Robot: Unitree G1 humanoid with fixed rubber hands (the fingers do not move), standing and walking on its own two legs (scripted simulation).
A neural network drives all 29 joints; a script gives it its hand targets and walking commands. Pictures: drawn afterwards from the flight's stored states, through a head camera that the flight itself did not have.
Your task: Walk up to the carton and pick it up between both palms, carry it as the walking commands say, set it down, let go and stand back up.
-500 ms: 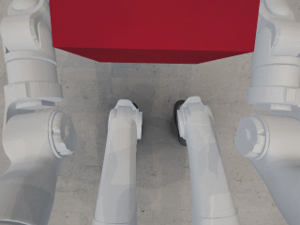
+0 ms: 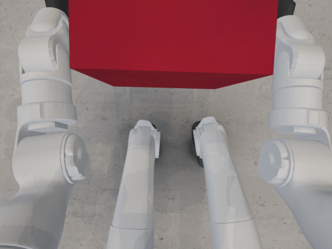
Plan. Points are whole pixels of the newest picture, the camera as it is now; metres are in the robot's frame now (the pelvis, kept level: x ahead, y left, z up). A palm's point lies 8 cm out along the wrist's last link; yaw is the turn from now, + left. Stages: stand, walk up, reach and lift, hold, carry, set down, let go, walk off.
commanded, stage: reach and lift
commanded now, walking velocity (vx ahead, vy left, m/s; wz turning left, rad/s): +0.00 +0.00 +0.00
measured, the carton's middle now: (169, 15) +0.55 +0.00 -0.12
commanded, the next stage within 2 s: none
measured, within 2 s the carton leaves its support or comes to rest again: neither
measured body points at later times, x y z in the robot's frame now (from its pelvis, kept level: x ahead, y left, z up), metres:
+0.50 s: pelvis +0.01 +0.00 +0.06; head +0.29 -0.01 +0.41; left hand +0.52 +0.19 +0.00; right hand +0.50 -0.20 -0.01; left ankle +0.17 +0.11 -0.54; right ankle +0.16 -0.14 -0.54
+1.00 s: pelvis +0.03 -0.01 +0.13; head +0.26 +0.00 +0.51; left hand +0.49 +0.18 +0.08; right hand +0.48 -0.20 +0.08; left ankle +0.17 +0.11 -0.54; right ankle +0.16 -0.14 -0.54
